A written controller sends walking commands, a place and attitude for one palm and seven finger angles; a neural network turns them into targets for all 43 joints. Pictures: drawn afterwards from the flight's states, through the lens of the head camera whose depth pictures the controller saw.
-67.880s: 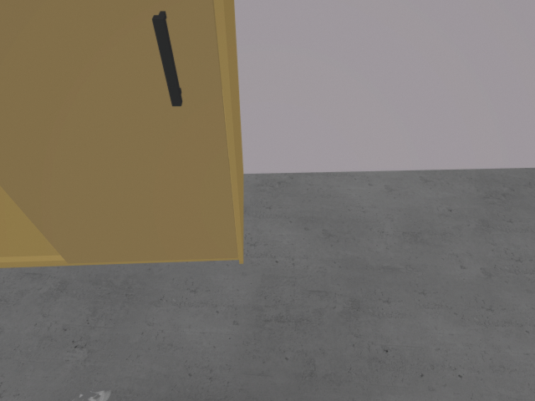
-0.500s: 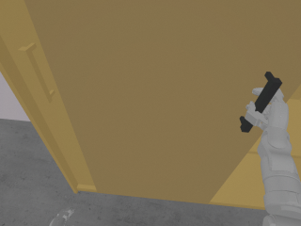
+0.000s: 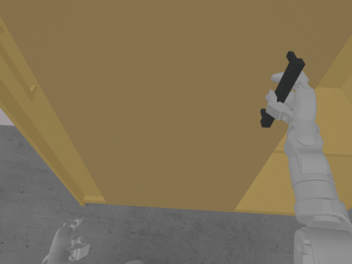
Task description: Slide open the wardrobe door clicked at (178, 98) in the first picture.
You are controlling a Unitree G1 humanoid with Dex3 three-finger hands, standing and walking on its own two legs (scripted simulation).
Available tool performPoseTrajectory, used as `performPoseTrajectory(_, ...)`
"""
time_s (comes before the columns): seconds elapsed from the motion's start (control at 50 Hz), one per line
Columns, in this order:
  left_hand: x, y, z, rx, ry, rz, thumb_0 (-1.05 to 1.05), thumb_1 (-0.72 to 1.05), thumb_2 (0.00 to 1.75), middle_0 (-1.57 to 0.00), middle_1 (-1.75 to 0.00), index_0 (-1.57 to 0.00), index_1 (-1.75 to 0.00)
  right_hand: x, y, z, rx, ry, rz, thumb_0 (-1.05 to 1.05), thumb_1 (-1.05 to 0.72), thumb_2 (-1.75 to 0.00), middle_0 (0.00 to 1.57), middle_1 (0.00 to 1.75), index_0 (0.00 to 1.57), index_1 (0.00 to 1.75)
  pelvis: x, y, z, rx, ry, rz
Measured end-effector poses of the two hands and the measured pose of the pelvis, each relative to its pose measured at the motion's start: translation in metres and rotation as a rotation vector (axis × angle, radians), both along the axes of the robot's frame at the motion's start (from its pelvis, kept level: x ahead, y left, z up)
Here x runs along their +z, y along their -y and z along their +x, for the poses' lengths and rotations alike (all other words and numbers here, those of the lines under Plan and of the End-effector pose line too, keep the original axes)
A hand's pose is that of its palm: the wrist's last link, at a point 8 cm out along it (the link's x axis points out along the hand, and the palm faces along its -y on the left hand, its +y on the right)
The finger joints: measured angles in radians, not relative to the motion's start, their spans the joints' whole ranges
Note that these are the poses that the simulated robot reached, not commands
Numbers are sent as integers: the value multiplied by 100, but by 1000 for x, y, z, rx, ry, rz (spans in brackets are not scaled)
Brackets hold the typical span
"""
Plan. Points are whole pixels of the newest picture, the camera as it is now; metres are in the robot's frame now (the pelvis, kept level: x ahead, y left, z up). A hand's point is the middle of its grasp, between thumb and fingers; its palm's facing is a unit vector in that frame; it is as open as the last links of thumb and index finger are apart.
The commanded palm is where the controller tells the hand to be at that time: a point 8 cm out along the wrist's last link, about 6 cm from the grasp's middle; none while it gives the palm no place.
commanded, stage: stop walking and hold the door there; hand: right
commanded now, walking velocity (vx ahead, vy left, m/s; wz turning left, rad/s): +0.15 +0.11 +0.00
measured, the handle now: (277, 92) +0.48 -0.19 +0.16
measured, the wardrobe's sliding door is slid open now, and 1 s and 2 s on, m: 0.53 0.54 0.53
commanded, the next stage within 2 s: loosen the grip on the handle in 0.96 s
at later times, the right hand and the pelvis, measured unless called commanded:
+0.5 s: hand (270, 104) +0.43 -0.16 +0.16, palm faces +0.19 +0.97 -0.17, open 6.0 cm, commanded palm +0.40 -0.21 +0.16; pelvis -0.03 -0.01 +0.01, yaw +8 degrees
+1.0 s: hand (269, 103) +0.43 -0.16 +0.16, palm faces +0.25 +0.95 -0.17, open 6.0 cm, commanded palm +0.40 -0.21 +0.16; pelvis -0.02 +0.03 +0.01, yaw +8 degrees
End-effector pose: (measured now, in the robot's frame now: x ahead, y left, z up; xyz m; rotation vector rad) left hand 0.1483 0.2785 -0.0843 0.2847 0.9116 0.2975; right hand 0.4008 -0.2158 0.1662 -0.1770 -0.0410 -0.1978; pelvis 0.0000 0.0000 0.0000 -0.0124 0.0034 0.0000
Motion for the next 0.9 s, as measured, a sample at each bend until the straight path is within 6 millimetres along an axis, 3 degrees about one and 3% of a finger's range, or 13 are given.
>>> performPoseTrajectory(0.16, 3, 59, -29, -16, 29, -107, 1, 91, 89, -20, -30, -20, -30, 1, 2, 1, 51, -11, 16, 0, -72, -77, 37, 138, 31, 138, 11, 20, -5, 84, 21, 35)
performPoseTrajectory(0.28, -4, 74, -58, -16, 1, -143, 1, 90, 89, -21, -30, -21, -30, 2, 2, 1, 63, -26, 23, 1, -73, -76, 37, 137, 33, 139, 15, 22, -10, 113, 22, 34)
performPoseTrajectory(0.38, -9, 60, -78, 7, -5, -134, 1, 90, 89, -21, -30, -21, -30, 2, 1, 1, 44, -26, 12, 1, -73, -77, 37, 135, 31, 139, 11, 17, -19, 135, 13, 16)
performPoseTrajectory(0.52, -7, 14, -103, 89, -8, -68, 1, 90, 89, -21, -30, -21, -30, 4, -4, -1, -9, -43, 8, 1, -74, -78, 34, 131, 27, 138, 10, 4, -30, 138, -1, 27)
performPoseTrajectory(0.68, 3, -32, -125, 162, -31, 10, 1, 91, 89, -20, -30, -20, -30, 4, -7, -2, -44, -55, 18, 1, -74, -80, 32, 130, 28, 138, 11, -14, -30, 136, -13, 23)
performPoseTrajectory(0.78, 3, -43, -128, 183, -35, 13, 1, 91, 89, -20, -30, -20, -30, 5, -8, -2, -61, -62, 22, 2, -74, -81, 33, 128, 29, 138, 11, -22, -27, 133, -13, 22)
performPoseTrajectory(0.9, 0, -39, -121, 178, -34, -15, 1, 91, 89, -20, -30, -20, -30, 5, -8, -2, -69, -65, 22, 2, -73, -82, 33, 128, 30, 138, 12, -27, -23, 132, -15, 21)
